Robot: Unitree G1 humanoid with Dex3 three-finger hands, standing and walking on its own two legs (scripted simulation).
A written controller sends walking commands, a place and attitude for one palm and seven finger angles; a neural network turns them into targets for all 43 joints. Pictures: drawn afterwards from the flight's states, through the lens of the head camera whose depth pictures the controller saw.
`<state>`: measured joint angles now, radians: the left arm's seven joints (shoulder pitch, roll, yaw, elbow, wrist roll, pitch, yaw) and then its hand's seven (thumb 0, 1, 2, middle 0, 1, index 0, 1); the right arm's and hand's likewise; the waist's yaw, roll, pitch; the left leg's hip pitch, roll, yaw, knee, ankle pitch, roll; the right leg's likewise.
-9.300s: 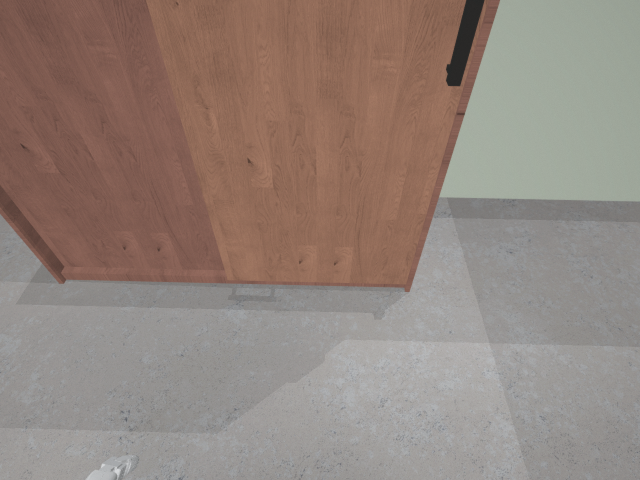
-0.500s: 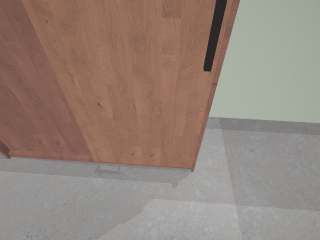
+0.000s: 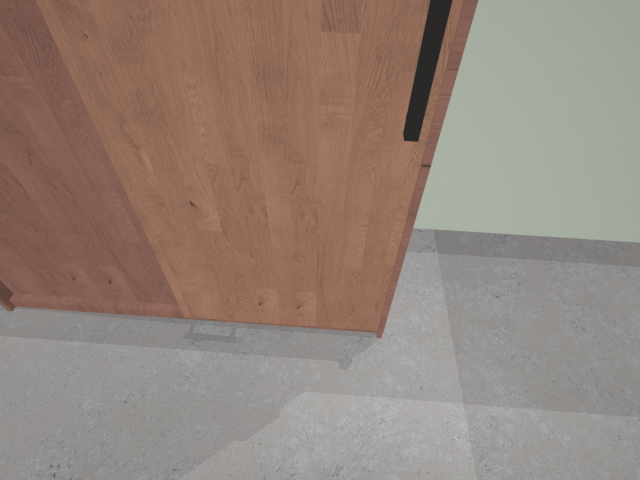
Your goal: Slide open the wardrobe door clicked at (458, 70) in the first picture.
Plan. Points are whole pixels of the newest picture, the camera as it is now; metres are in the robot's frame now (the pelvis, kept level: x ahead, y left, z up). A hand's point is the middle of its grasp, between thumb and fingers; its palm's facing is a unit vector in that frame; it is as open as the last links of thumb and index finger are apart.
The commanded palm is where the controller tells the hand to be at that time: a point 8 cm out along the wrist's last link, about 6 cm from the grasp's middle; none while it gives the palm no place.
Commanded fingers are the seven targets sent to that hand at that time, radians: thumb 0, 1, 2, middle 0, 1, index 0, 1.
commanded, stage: look again from close up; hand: right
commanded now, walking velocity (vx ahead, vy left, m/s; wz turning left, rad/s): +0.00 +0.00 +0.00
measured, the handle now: (427, 45) +0.69 -0.13 +0.23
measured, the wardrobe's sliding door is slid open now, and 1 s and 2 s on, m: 0.00 0.00 0.00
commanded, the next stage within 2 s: shuffle to correct the standing spot in 0.46 s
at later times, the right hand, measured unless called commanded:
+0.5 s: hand out of the picture -0.02 -0.15 -0.18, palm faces +0.05 +0.99 -0.14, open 7.4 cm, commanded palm none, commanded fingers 0.00 -0.90 -0.90 0.20 0.30 0.20 0.30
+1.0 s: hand out of the picture +0.03 -0.17 -0.20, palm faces +0.05 +0.99 -0.10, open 7.4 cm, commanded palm none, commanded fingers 0.00 -0.90 -0.90 0.20 0.30 0.20 0.30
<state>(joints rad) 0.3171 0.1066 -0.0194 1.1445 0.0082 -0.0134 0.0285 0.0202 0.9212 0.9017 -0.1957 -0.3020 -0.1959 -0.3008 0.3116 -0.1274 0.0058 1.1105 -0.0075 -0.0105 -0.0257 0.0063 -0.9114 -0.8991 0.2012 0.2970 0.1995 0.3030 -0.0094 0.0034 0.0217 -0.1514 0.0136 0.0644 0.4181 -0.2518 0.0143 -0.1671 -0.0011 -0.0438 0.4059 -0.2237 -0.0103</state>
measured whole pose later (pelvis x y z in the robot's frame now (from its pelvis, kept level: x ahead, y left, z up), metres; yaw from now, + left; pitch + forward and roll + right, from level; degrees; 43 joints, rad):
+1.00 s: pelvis +0.09 -0.01 -0.01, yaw +0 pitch +1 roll +1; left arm 0.42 0.11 0.01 1.10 0.03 -0.08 0.04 0.01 0.91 0.90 -0.19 -0.30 -0.19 -0.30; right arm 0.41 -0.14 -0.05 1.13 -0.03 0.00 0.00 0.01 -0.91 -0.90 0.20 0.30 0.20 0.30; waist 0.02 0.06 0.01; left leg -0.37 0.02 0.07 1.09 -0.47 0.05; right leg -0.15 -0.02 -0.12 0.55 -0.41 -0.04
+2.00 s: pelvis +0.22 -0.02 -0.02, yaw +0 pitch -3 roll -1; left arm 0.27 0.19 0.04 0.90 0.02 0.03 0.01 0.00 0.93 0.90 -0.20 -0.30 -0.20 -0.30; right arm 0.35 -0.17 -0.02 1.00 -0.03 0.04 -0.03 0.01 -0.91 -0.90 0.20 0.30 0.20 0.30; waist -0.02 -0.05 -0.01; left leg -0.36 0.06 0.06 0.58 -0.18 0.02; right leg -0.20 0.05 -0.13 0.56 -0.31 -0.07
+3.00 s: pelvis +0.29 +0.01 +0.00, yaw -2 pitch -1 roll +0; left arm 0.27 0.16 -0.01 1.10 0.01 -0.03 0.03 0.01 0.91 0.90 -0.19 -0.30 -0.19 -0.30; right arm 0.24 -0.16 0.01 1.08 -0.01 -0.02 -0.03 0.01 -0.93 -0.90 0.20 0.30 0.20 0.30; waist 0.00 -0.02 0.04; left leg -0.23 -0.02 0.02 0.46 -0.21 0.04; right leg -0.06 0.02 -0.07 0.39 -0.31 -0.03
